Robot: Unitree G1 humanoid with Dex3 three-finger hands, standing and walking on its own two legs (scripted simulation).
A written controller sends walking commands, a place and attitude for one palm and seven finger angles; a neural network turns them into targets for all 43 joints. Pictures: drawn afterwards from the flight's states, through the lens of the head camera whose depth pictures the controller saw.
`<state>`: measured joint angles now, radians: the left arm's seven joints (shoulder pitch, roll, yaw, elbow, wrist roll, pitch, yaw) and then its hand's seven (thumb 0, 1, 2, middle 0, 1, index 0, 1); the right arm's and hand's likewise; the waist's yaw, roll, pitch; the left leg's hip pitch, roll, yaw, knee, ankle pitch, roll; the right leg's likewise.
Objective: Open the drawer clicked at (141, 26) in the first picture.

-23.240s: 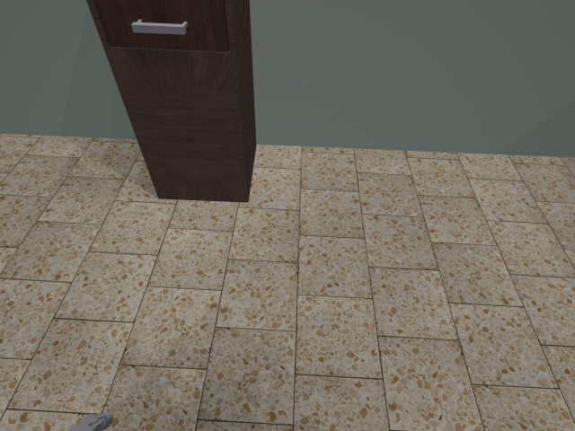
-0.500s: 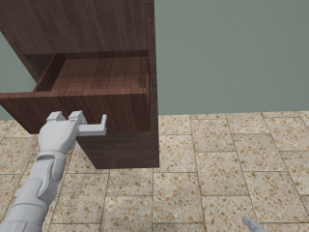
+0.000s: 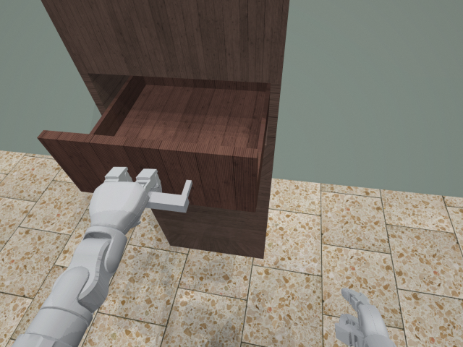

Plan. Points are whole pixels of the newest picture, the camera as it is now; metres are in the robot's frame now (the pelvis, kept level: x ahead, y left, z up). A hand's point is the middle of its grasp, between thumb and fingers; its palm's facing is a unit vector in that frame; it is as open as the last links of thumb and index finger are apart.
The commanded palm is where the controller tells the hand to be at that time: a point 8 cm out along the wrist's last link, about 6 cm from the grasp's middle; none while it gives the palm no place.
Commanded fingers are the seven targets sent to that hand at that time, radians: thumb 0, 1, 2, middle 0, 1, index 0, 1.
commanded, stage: pull the drawer open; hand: left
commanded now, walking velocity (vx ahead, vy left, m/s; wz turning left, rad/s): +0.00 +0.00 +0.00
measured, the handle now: (148, 190) +0.36 +0.21 +0.06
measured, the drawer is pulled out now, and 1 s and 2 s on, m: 0.20 0.28 0.27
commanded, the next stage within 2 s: open the thumb to release the handle in 1.16 s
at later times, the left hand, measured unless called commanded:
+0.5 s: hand (126, 236) +0.27 +0.23 +0.04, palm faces +0.01 -0.08 -1.00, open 5.4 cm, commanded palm +0.22 +0.24 +0.08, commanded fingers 0.00 0.90 0.90 -0.40 -1.35 -0.40 -1.35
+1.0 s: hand (116, 257) +0.23 +0.23 +0.04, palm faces +0.06 -0.05 -1.00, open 5.4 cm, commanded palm +0.22 +0.25 +0.08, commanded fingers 0.00 0.90 0.90 -0.40 -1.35 -0.40 -1.35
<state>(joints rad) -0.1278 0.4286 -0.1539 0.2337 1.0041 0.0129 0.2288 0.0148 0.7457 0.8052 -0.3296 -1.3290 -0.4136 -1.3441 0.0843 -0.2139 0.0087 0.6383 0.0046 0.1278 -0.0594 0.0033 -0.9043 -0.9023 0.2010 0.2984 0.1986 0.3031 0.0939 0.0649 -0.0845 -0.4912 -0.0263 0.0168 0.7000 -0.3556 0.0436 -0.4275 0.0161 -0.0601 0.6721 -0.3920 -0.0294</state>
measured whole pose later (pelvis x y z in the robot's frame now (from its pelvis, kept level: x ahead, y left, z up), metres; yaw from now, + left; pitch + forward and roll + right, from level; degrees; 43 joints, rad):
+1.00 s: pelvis +0.01 -0.01 -0.01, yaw -1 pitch +9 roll +0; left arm 0.30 0.45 -0.05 -0.10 1.01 -0.05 0.34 0.01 0.73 0.83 -0.35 -1.37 -0.42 -1.35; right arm 0.06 -0.23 0.00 0.62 -0.01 0.12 -0.04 0.00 -0.90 -0.90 0.20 0.30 0.20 0.30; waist 0.12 0.07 -0.09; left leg -0.51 -0.01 0.02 0.76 -0.40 0.03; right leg -0.46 0.03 -0.05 0.74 -0.44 -0.04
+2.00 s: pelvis -0.05 -0.02 +0.00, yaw +0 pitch +5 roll +0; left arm -0.02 0.45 -0.06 0.25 0.97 -0.09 0.27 0.00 -0.47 0.31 -0.30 -1.23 -0.43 -1.22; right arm 0.16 -0.24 -0.01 0.66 0.03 0.07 -0.09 0.01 -0.90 -0.90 0.20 0.30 0.20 0.30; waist 0.07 0.08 -0.05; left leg -0.48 -0.01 0.02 0.68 -0.28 0.02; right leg -0.44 0.03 -0.06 0.68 -0.33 -0.05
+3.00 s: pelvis -0.02 +0.00 +0.02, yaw +0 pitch +0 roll +0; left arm 0.07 0.54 -0.05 -0.18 0.85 0.03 0.00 0.00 -0.49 0.30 -0.37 -1.22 -0.42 -1.24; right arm 0.06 -0.25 0.03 0.63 0.02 0.10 -0.05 0.01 -0.90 -0.90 0.20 0.30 0.20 0.30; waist 0.11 0.11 0.01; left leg -0.24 -0.04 0.01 0.48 -0.23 0.04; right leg -0.19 0.01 -0.05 0.47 -0.28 -0.03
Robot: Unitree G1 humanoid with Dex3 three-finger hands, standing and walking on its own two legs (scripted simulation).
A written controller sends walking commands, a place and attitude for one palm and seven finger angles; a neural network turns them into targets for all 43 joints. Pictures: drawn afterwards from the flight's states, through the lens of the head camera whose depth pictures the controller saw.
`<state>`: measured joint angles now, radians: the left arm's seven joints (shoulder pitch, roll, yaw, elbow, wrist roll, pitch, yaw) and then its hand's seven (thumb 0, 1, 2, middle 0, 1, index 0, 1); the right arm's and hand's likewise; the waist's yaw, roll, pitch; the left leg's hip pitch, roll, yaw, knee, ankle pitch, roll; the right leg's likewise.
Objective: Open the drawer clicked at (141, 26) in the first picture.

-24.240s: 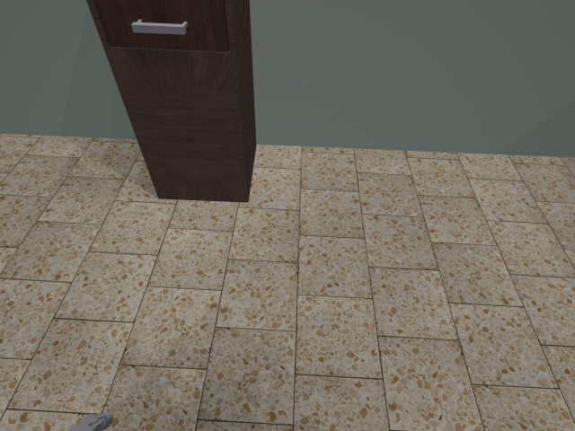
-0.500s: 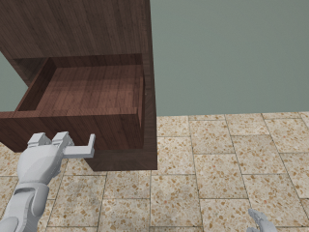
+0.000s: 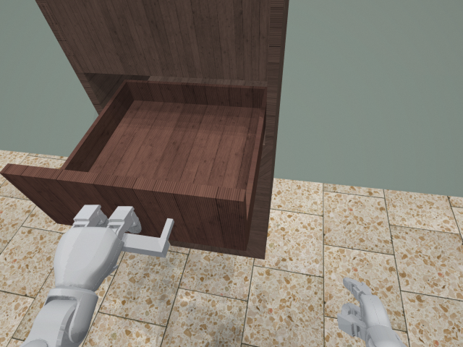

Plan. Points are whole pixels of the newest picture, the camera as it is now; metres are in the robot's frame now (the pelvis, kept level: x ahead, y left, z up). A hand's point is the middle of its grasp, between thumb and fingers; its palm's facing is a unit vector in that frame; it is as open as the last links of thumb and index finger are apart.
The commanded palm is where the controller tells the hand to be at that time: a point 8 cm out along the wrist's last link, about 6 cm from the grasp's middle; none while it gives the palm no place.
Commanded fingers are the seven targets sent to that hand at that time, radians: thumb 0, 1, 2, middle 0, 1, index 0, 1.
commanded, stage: pull the drawer open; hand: left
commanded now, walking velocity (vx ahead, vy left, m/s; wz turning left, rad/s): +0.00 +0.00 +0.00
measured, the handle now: (124, 230) +0.27 +0.23 +0.07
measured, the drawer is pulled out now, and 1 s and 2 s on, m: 0.28 0.27 0.27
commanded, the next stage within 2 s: open the thumb to release the handle in 0.16 s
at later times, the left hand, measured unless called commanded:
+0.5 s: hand (108, 258) +0.22 +0.25 +0.04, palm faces +0.02 -0.04 -1.00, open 6.6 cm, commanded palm +0.21 +0.26 +0.09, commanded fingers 0.00 -0.01 0.51 -0.34 -1.25 -0.34 -1.25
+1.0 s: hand (110, 257) +0.23 +0.24 +0.04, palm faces +0.01 -0.07 -1.00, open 13.1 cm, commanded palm +0.21 +0.25 +0.10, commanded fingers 0.00 -0.50 0.30 -0.30 -1.20 -0.30 -1.20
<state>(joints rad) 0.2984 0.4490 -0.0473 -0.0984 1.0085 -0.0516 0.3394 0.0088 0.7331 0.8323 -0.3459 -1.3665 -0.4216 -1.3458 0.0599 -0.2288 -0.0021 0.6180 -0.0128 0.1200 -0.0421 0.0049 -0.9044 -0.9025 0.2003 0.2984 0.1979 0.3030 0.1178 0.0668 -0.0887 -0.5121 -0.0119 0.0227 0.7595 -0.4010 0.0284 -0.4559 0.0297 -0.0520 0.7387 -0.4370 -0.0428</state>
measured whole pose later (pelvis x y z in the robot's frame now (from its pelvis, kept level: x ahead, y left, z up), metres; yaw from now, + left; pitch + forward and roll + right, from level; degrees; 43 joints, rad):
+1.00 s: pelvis -0.06 -0.01 +0.01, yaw +0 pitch +5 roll +0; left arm -0.02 0.45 -0.06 0.25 0.97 -0.09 0.27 0.00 -0.47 0.31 -0.30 -1.23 -0.43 -1.22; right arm 0.16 -0.24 -0.01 0.66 0.03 0.07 -0.09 0.01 -0.90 -0.90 0.20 0.30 0.20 0.30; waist 0.07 0.08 -0.05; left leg -0.48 -0.01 0.02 0.68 -0.28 0.02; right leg -0.44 0.03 -0.06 0.68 -0.33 -0.05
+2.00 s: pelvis -0.03 +0.01 +0.03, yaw +1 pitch +0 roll +0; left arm 0.07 0.54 -0.05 -0.18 0.85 0.03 0.00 0.00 -0.49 0.30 -0.37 -1.22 -0.42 -1.24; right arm 0.06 -0.25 0.03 0.63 0.02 0.10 -0.05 0.01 -0.90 -0.90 0.20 0.30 0.20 0.30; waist 0.11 0.11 0.01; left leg -0.24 -0.04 0.01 0.48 -0.23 0.04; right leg -0.19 0.01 -0.05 0.47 -0.28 -0.03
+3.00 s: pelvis -0.05 +0.00 +0.03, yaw +1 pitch -2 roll -1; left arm 0.11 0.65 0.15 -0.34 0.70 0.04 -0.14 0.00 -0.49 0.30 -0.32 -1.20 -0.32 -1.20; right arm 0.07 -0.28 0.05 0.61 0.03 0.08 -0.02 0.01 -0.90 -0.90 0.20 0.30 0.20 0.30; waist 0.10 0.13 0.02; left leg -0.24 -0.03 0.00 0.50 -0.22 0.03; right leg -0.18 0.02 -0.06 0.48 -0.26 -0.03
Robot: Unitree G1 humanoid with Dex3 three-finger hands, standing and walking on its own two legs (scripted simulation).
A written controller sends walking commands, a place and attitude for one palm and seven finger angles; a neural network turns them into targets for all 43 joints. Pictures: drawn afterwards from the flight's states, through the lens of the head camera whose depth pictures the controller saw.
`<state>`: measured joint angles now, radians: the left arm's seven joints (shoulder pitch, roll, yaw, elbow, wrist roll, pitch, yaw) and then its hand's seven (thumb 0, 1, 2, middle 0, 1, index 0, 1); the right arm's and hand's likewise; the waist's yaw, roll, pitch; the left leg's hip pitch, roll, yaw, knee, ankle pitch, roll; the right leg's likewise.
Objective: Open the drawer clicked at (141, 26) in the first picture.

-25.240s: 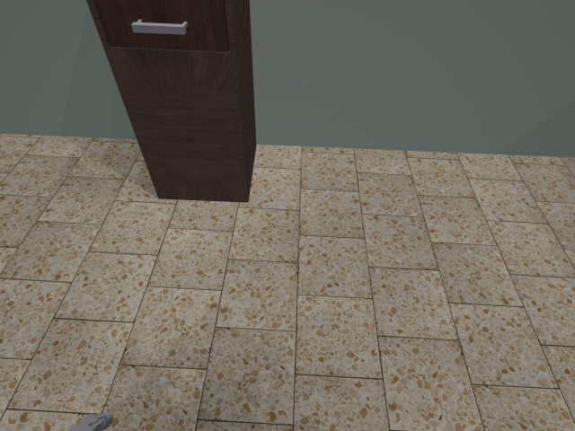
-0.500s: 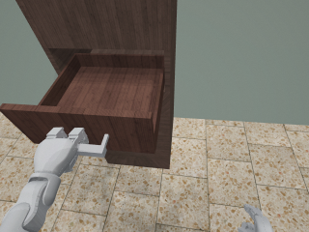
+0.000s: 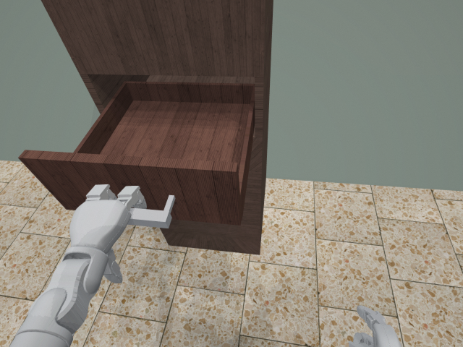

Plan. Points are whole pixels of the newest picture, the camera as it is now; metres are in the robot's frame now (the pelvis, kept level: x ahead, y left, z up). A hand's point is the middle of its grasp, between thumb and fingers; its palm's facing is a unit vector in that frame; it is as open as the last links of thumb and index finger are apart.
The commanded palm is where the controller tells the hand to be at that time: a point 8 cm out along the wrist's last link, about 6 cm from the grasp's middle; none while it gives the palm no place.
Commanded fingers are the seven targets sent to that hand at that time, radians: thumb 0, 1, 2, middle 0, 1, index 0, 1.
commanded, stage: lift the hand off the handle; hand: left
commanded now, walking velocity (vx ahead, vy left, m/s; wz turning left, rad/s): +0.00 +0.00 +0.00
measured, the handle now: (130, 206) +0.33 +0.23 +0.06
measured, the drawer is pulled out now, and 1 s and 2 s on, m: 0.27 0.27 0.27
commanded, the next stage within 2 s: draw the hand back to the body in 1.46 s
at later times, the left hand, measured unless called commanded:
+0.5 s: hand (110, 225) +0.29 +0.25 +0.06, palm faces +0.02 -0.08 -1.00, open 13.4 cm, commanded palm +0.27 +0.26 +0.14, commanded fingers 0.00 -0.50 0.30 -0.30 -1.20 -0.30 -1.20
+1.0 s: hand (93, 201) +0.29 +0.25 +0.13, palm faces +0.05 -0.07 -1.00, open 13.2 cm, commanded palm +0.27 +0.25 +0.21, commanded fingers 0.00 -0.50 0.30 -0.30 -1.20 -0.30 -1.20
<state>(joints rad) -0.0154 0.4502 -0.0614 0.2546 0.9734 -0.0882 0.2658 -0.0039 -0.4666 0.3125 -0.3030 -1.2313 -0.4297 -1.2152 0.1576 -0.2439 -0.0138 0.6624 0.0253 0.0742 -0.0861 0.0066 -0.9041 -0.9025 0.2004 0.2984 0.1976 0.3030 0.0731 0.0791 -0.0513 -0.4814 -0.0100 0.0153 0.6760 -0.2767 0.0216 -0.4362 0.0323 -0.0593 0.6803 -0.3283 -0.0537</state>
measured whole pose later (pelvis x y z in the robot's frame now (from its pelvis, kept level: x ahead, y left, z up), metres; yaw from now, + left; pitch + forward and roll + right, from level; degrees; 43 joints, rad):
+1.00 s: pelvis +0.03 +0.01 +0.02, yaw +1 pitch +0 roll +0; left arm 0.07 0.54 -0.05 -0.18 0.85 0.03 0.00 0.00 -0.49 0.30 -0.37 -1.22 -0.42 -1.24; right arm 0.06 -0.25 0.03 0.63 0.02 0.10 -0.05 0.01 -0.90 -0.90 0.20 0.30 0.20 0.30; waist 0.11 0.11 0.01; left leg -0.24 -0.04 0.01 0.48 -0.23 0.04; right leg -0.19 0.01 -0.05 0.47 -0.28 -0.03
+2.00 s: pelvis +0.01 +0.01 +0.02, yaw +1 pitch -2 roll -1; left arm 0.11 0.65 0.15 -0.34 0.70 0.04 -0.14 0.00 -0.49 0.30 -0.32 -1.20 -0.32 -1.20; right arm 0.07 -0.28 0.05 0.61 0.03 0.08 -0.02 0.01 -0.90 -0.90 0.20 0.30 0.20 0.30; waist 0.10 0.13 0.02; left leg -0.24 -0.03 0.00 0.50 -0.22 0.03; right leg -0.18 0.02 -0.06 0.48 -0.26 -0.03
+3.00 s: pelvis +0.03 +0.01 +0.03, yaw -1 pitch -5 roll -1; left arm 0.46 0.35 0.36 -0.56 -0.09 -0.13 0.10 0.00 0.66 0.80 -0.22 -0.45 -0.23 -0.45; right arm 0.15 -0.22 0.02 0.65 0.00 -0.11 -0.06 0.01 -0.90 -0.90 0.20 0.30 0.20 0.30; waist 0.08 0.08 0.03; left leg -0.12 0.00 0.02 0.42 -0.23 0.02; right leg -0.04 0.05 -0.04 0.34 -0.23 -0.04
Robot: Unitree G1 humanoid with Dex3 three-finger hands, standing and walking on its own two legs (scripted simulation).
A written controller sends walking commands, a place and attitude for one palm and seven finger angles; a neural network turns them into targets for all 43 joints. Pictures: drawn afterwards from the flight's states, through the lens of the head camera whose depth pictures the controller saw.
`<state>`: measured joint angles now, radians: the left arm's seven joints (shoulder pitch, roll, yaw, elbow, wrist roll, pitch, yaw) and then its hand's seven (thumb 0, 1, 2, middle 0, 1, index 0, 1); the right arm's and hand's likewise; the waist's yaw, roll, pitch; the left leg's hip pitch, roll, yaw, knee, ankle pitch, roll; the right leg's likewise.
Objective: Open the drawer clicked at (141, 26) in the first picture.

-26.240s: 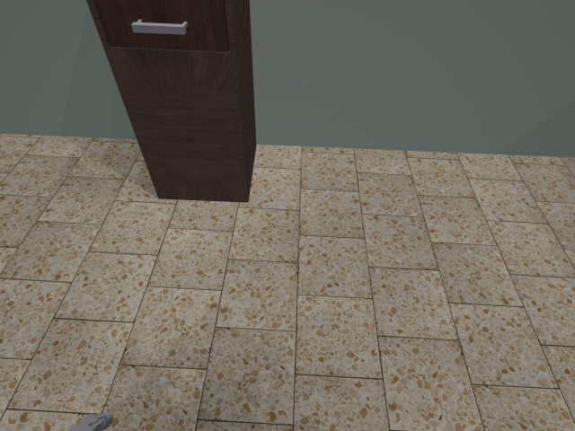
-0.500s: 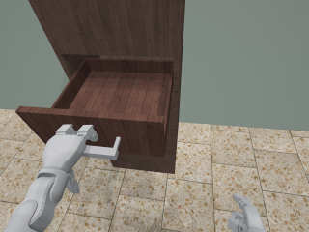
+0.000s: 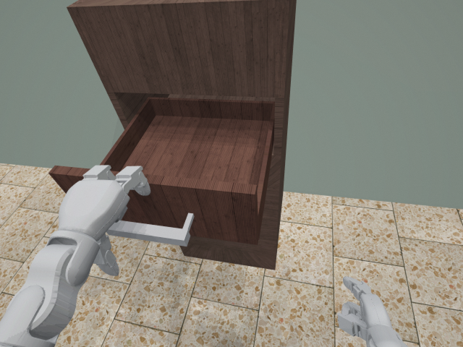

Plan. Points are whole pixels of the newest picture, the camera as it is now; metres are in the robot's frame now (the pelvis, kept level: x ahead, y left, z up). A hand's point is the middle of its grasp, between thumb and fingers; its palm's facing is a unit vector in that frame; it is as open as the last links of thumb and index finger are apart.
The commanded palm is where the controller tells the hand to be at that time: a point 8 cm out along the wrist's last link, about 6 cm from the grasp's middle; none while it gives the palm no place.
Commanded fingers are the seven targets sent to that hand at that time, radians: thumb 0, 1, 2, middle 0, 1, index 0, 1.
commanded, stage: lift the hand off the handle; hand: left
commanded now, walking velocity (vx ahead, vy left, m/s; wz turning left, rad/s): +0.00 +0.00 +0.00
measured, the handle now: (151, 223) +0.30 +0.21 +0.04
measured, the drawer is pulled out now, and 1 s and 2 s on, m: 0.27 0.27 0.27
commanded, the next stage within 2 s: draw the hand back to the body in 0.46 s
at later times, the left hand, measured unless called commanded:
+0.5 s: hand (106, 188) +0.27 +0.22 +0.18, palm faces +0.13 -0.07 -0.99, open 13.8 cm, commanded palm +0.23 +0.23 +0.24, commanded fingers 0.00 -0.50 0.30 -0.30 -1.20 -0.30 -1.20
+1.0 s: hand (77, 212) +0.23 +0.25 +0.17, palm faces +0.11 -0.07 -0.99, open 13.8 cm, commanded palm +0.19 +0.26 +0.23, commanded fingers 0.00 -0.50 0.30 -0.30 -1.20 -0.30 -1.20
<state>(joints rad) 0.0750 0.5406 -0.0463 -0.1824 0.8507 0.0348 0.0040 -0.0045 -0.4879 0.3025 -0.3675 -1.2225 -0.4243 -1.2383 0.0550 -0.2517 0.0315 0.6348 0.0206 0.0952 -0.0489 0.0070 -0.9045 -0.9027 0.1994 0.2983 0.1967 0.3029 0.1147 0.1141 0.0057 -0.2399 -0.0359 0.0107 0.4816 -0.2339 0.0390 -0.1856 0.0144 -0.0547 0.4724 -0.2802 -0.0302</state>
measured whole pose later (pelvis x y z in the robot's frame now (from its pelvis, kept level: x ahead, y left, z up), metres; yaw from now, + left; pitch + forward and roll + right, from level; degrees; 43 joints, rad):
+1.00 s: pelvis -0.02 +0.00 +0.00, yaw +0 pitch -2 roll -1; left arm 0.11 0.65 0.15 -0.34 0.70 0.04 -0.14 0.00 -0.49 0.30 -0.32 -1.20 -0.32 -1.20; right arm 0.07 -0.28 0.05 0.61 0.03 0.08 -0.02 0.01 -0.90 -0.90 0.20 0.30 0.20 0.30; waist 0.10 0.13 0.02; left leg -0.24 -0.03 0.00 0.50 -0.22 0.03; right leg -0.18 0.02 -0.06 0.48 -0.26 -0.03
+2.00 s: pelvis +0.01 -0.01 +0.01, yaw -1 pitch -5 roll -1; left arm 0.46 0.35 0.36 -0.56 -0.09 -0.13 0.10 0.00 0.66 0.80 -0.22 -0.45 -0.23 -0.45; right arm 0.15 -0.22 0.02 0.65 0.00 -0.11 -0.06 0.01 -0.90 -0.90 0.20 0.30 0.20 0.30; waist 0.08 0.08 0.03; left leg -0.12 0.00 0.02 0.42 -0.23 0.02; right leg -0.04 0.05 -0.04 0.34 -0.23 -0.04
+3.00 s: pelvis -0.09 +0.02 -0.01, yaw -1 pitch +1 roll -2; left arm 0.54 0.39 0.46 -0.72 -0.01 -0.23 0.19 0.01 0.89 0.90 -0.21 -0.30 -0.22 -0.30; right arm 0.21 -0.21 0.00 0.57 -0.04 -0.09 -0.08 0.01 -0.90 -0.90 0.20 0.30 0.20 0.30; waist 0.00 0.02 0.03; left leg -0.47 -0.01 0.02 0.64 -0.23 0.05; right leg -0.39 0.04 -0.05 0.56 -0.20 -0.02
